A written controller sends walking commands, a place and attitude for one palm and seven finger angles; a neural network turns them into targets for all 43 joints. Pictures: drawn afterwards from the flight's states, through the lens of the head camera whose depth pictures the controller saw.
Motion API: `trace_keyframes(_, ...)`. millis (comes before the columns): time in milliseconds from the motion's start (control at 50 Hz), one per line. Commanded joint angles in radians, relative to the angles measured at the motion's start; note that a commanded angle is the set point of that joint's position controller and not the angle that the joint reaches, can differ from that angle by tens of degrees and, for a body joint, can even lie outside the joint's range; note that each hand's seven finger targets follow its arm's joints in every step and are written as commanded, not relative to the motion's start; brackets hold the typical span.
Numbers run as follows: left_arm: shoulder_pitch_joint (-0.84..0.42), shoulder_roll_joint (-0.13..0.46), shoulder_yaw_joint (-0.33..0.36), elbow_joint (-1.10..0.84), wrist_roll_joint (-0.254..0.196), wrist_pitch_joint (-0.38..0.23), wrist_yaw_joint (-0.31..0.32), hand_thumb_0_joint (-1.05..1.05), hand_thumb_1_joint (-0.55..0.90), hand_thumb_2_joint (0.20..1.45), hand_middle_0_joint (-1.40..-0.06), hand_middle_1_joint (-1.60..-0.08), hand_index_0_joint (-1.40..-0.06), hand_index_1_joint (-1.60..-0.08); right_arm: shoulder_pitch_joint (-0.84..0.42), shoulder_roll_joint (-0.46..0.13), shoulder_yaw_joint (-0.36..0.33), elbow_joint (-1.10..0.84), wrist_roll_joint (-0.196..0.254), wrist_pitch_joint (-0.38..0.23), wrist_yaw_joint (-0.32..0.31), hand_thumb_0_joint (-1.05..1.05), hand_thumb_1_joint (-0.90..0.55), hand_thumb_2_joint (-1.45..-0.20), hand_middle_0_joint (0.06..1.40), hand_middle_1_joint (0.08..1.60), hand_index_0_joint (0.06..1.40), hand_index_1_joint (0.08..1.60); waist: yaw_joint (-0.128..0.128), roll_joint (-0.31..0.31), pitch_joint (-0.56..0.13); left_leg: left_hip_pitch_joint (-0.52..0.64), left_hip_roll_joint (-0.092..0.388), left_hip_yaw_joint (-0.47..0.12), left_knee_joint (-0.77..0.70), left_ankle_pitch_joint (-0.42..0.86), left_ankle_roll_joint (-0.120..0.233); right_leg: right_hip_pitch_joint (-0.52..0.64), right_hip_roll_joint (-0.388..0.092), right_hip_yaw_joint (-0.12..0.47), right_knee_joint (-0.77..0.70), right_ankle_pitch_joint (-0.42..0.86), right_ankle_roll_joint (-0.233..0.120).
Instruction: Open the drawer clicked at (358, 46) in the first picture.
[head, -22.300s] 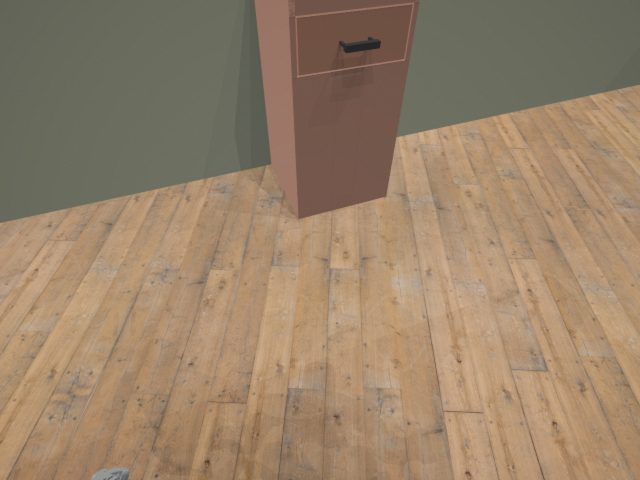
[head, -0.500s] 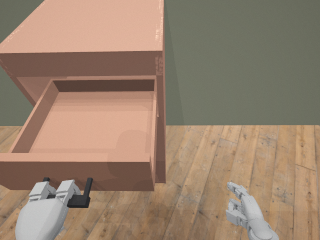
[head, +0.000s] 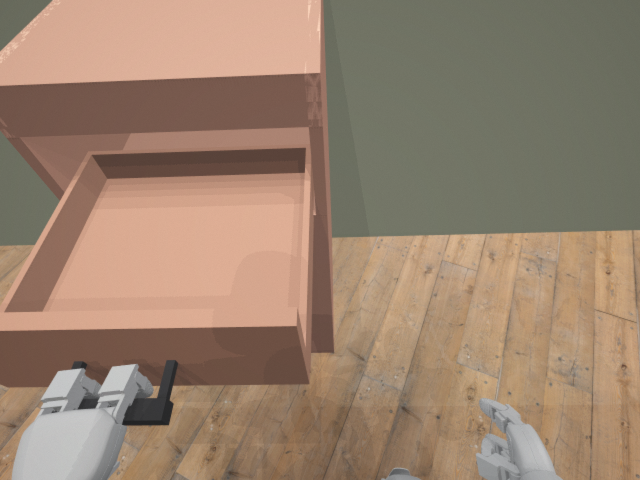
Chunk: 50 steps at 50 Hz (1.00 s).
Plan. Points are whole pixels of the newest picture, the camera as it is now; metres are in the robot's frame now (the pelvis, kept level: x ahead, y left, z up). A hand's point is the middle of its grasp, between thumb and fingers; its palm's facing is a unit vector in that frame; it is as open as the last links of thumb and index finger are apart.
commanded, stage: open the thumb to release the handle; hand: left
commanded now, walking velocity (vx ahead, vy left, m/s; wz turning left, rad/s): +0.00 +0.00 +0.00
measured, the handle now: (117, 391) +0.20 +0.25 +0.04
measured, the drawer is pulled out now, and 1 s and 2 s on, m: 0.30 0.30 0.30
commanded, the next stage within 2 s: lift the hand off the handle in 0.40 s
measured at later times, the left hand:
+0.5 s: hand (107, 454) +0.14 +0.24 +0.02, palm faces -0.03 -0.06 -1.00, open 13.2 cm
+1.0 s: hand (107, 436) +0.16 +0.25 +0.03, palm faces -0.01 -0.05 -1.00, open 13.4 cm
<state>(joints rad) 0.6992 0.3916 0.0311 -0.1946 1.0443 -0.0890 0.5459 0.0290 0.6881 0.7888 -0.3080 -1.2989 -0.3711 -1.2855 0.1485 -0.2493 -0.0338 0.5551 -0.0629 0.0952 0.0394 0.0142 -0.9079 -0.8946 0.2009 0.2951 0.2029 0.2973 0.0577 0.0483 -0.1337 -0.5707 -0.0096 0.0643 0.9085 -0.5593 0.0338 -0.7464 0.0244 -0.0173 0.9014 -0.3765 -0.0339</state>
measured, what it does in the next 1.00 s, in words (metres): stands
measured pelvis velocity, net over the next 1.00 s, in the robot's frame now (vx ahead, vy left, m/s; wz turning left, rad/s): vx -0.02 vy -0.02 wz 0.03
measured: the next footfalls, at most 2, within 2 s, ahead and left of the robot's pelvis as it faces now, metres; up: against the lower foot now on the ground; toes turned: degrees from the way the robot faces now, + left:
none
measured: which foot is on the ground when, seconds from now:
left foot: down 0.00-1.00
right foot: down 0.00-1.00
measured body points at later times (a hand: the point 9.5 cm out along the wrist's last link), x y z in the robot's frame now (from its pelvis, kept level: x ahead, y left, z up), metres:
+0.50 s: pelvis -0.02 -0.03 +0.02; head +0.02 -0.05 +0.47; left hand +0.14 +0.24 +0.08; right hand +0.20 -0.24 -0.08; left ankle -0.07 +0.09 -0.69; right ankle +0.04 -0.10 -0.69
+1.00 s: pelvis -0.02 -0.02 +0.02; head +0.01 -0.06 +0.47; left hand +0.15 +0.25 +0.09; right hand +0.19 -0.23 -0.09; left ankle -0.07 +0.09 -0.69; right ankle +0.04 -0.10 -0.69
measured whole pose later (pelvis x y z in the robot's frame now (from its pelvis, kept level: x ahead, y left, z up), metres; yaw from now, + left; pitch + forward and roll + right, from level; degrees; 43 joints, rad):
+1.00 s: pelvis -0.02 -0.02 +0.02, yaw +2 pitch +7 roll +1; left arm 0.41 0.38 0.01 0.01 1.03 -0.05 0.41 0.00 -0.49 0.30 -0.32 -1.21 -0.40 -1.23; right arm 0.12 -0.23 -0.01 0.63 -0.04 0.04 -0.05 0.01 -0.91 -0.89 0.20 0.30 0.20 0.30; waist 0.08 0.06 -0.07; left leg -0.43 -0.02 0.03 0.75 -0.45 0.01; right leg -0.59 0.01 -0.04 0.76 -0.29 -0.06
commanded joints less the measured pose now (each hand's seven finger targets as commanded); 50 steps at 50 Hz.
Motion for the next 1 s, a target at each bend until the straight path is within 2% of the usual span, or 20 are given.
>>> trace_keyframes(0,-0.01,0.126,0.159,-0.125,-0.027,0.056,0.047,0.0,0.48,0.72,-0.37,-1.305,-0.37,-1.305,-0.11,-0.1,-0.039,-0.149,0.015,-0.053,-0.028,0.0,-0.9,-0.9,0.2,0.3,0.2,0.3,0.025,-0.014,-0.192,0.061,0.002,-0.088,-0.139,0.488,-0.055,0.241,-0.008,0.02,-0.106,0.272,-0.02)
trace_keyframes(40,-0.071,0.112,0.122,-0.099,-0.017,0.076,0.024,0.0,0.34,0.66,-0.36,-1.29,-0.36,-1.29,-0.131,-0.096,-0.03,-0.144,0.022,-0.054,-0.037,0.0,-0.9,-0.9,0.2,0.3,0.2,0.3,0.02,-0.033,-0.131,0.033,-0.002,-0.082,-0.166,0.403,-0.044,0.249,-0.008,0.019,-0.134,0.222,-0.019)
trace_keyframes(60,-0.106,0.117,0.116,-0.099,-0.015,0.083,0.013,0.0,0.27,0.63,-0.355,-1.283,-0.355,-1.283,-0.135,-0.096,-0.027,-0.142,0.022,-0.058,-0.042,0.0,-0.9,-0.9,0.2,0.3,0.2,0.3,0.02,-0.048,-0.131,0.032,-0.004,-0.081,-0.177,0.374,-0.039,0.265,-0.011,0.026,-0.148,0.21,-0.019)
trace_keyframes(80,-0.113,0.14,0.133,-0.099,-0.013,0.085,0.005,0.0,0.2,0.6,-0.35,-1.275,-0.35,-1.275,-0.141,-0.096,-0.024,-0.141,0.025,-0.06,-0.049,0.0,-0.9,-0.9,0.2,0.3,0.2,0.3,0.028,-0.03,-0.136,0.039,-0.006,-0.08,-0.19,0.377,-0.039,0.287,-0.01,0.036,-0.156,0.214,-0.023)
trace_keyframes(120,-0.102,0.119,0.099,-0.078,-0.017,0.091,-0.022,0.0,0.06,0.54,-0.34,-1.26,-0.34,-1.26,-0.146,-0.087,-0.012,-0.137,0.027,-0.068,-0.052,0.0,-0.9,-0.9,0.2,0.3,0.2,0.3,0.034,-0.02,-0.104,0.042,-0.01,-0.074,-0.209,0.346,-0.035,0.307,-0.015,0.039,-0.177,0.193,-0.022)
trace_keyframes(160,-0.122,0.141,0.119,-0.048,-0.02,0.087,-0.045,0.0,-0.08,0.48,-0.33,-1.245,-0.33,-1.245,-0.156,-0.086,-0.006,-0.132,0.028,-0.072,-0.062,0.0,-0.9,-0.9,0.2,0.3,0.2,0.3,0.039,-0.064,-0.068,0.014,-0.017,-0.068,-0.228,0.283,-0.021,0.339,-0.018,0.055,-0.211,0.156,-0.017)
trace_keyframes(220,-0.161,0.155,0.133,-0.023,-0.021,0.066,-0.069,0.0,-0.29,0.39,-0.315,-1.222,-0.315,-1.222,-0.158,-0.082,-0.003,-0.122,0.026,-0.076,-0.072,0.0,-0.9,-0.9,0.2,0.3,0.2,0.3,0.039,-0.059,-0.045,0.016,-0.025,-0.06,-0.246,0.235,-0.015,0.356,-0.024,0.086,-0.254,0.1,-0.014)
trace_keyframes(280,-0.173,0.159,0.143,-0.016,-0.022,0.036,-0.078,0.0,-0.5,0.3,-0.3,-1.2,-0.3,-1.2,-0.157,-0.083,-0.005,-0.119,0.021,-0.081,-0.075,0.0,-0.9,-0.9,0.2,0.3,0.2,0.3,0.043,-0.04,-0.049,0.033,-0.028,-0.06,-0.254,0.246,-0.013,0.37,-0.026,0.101,-0.273,0.114,-0.016)
trace_keyframes(360,-0.193,0.138,0.123,-0.015,-0.014,0.006,-0.075,0.0,-0.5,0.3,-0.3,-1.2,-0.3,-1.2,-0.154,-0.08,-0.013,-0.113,0.014,-0.091,-0.07,0.0,-0.9,-0.9,0.2,0.3,0.2,0.3,0.04,-0.04,-0.058,0.04,-0.034,-0.058,-0.248,0.26,-0.012,0.362,-0.027,0.099,-0.271,0.128,-0.015)
trace_keyframes(400,-0.204,0.158,0.145,-0.017,-0.011,0.0,-0.069,0.0,-0.5,0.3,-0.3,-1.2,-0.3,-1.2,-0.151,-0.082,-0.016,-0.108,0.011,-0.092,-0.071,0.0,-0.9,-0.9,0.2,0.3,0.2,0.3,0.043,-0.04,-0.092,0.046,-0.035,-0.057,-0.244,0.278,-0.014,0.38,-0.029,0.109,-0.265,0.162,-0.015)
trace_keyframes(460,-0.215,0.162,0.149,-0.008,-0.008,-0.01,-0.061,0.0,-0.5,0.3,-0.3,-1.2,-0.3,-1.2,-0.15,-0.082,-0.024,-0.101,0.01,-0.095,-0.071,0.0,-0.9,-0.9,0.2,0.3,0.2,0.3,0.039,-0.047,-0.094,0.038,-0.038,-0.055,-0.237,0.28,-0.013,0.377,-0.031,0.119,-0.265,0.18,-0.013)
trace_keyframes(480,-0.207,0.124,0.113,0.001,-0.011,-0.007,-0.061,0.0,-0.5,0.3,-0.3,-1.2,-0.3,-1.2,-0.15,-0.084,-0.022,-0.102,0.007,-0.093,-0.069,0.0,-0.9,-0.9,0.2,0.3,0.2,0.3,0.032,-0.053,-0.1,0.038,-0.039,-0.057,-0.233,0.29,-0.013,0.375,-0.031,0.114,-0.261,0.201,-0.013)
trace_keyframes(580,-0.293,0.178,0.154,0.028,-0.003,-0.001,-0.049,0.0,-0.5,0.3,-0.3,-1.2,-0.3,-1.2,-0.151,-0.089,-0.027,-0.09,0.013,-0.093,-0.082,0.0,-0.9,-0.9,0.2,0.3,0.2,0.3,0.026,-0.071,-0.111,0.011,-0.039,-0.057,-0.227,0.263,-0.011,0.377,-0.037,0.12,-0.261,0.177,-0.008)
trace_keyframes(660,-0.344,0.174,0.145,0.045,-0.001,0.001,-0.042,0.0,-0.5,0.3,-0.3,-1.2,-0.3,-1.2,-0.149,-0.087,-0.03,-0.076,0.018,-0.097,-0.089,0.0,-0.9,-0.9,0.2,0.3,0.2,0.3,0.022,-0.041,-0.131,0.025,-0.039,-0.056,-0.223,0.27,-0.011,0.366,-0.034,0.105,-0.25,0.18,-0.009)
trace_keyframes(700,-0.352,0.177,0.147,0.053,-0.003,0.008,-0.04,0.0,-0.5,0.3,-0.3,-1.2,-0.3,-1.2,-0.146,-0.087,-0.03,-0.076,0.018,-0.097,-0.092,0.0,-0.9,-0.9,0.2,0.3,0.2,0.3,0.022,-0.056,-0.146,0.025,-0.037,-0.058,-0.226,0.276,-0.013,0.375,-0.035,0.098,-0.246,0.189,-0.007)
trace_keyframes(760,-0.356,0.152,0.122,0.058,-0.004,0.015,-0.042,0.0,-0.5,0.3,-0.3,-1.2,-0.3,-1.2,-0.149,-0.086,-0.032,-0.077,0.021,-0.101,-0.091,0.0,-0.9,-0.9,0.2,0.3,0.2,0.3,0.022,-0.046,-0.143,0.035,-0.035,-0.059,-0.231,0.284,-0.015,0.362,-0.03,0.082,-0.242,0.186,-0.01)
trace_keyframes(860,-0.414,0.174,0.122,-0.016,-0.016,0.032,-0.05,0.0,-0.5,0.3,-0.3,-1.2,-0.3,-1.2,-0.162,-0.084,-0.024,-0.086,0.024,-0.103,-0.098,0.0,-0.9,-0.9,0.2,0.3,0.2,0.3,0.019,-0.041,-0.139,0.068,-0.034,-0.06,-0.255,0.276,-0.011,0.382,-0.033,0.081,-0.268,0.152,-0.006)
trace_keyframes(900,-0.392,0.199,0.147,-0.045,-0.028,0.037,-0.057,0.0,-0.5,0.3,-0.3,-1.2,-0.3,-1.2,-0.165,-0.082,-0.019,-0.092,0.025,-0.104,-0.103,0.0,-0.9,-0.9,0.2,0.3,0.2,0.3,0.032,-0.034,-0.152,0.084,-0.034,-0.062,-0.269,0.288,-0.01,0.416,-0.034,0.083,-0.277,0.159,-0.007)
trace_keyframes(920,-0.413,0.191,0.136,-0.044,-0.032,0.038,-0.065,0.0,-0.5,0.3,-0.3,-1.2,-0.3,-1.2,-0.169,-0.081,-0.017,-0.088,0.027,-0.105,-0.105,0.0,-0.9,-0.9,0.2,0.3,0.2,0.3,0.023,-0.044,-0.122,0.088,-0.033,-0.065,-0.274,0.279,-0.01,0.403,-0.033,0.081,-0.287,0.148,-0.006)
trace_keyframes(980,-0.423,0.195,0.138,-0.079,-0.036,0.034,-0.08,0.0,-0.5,0.3,-0.3,-1.2,-0.3,-1.2,-0.173,-0.081,-0.015,-0.09,0.026,-0.109,-0.107,0.0,-0.9,-0.9,0.2,0.3,0.2,0.3,0.028,-0.017,-0.116,0.125,-0.03,-0.067,-0.295,0.298,-0.011,0.413,-0.032,0.079,-0.305,0.15,-0.009)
